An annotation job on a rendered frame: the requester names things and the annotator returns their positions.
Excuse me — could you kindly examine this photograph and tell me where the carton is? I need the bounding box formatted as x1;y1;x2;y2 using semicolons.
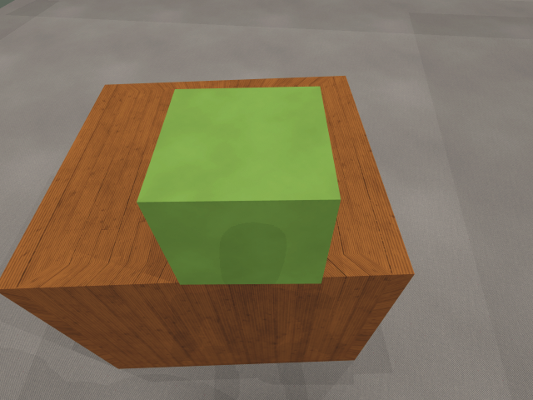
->
137;87;341;285

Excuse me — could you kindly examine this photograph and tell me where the pedestal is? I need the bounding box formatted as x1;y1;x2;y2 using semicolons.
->
0;76;414;369

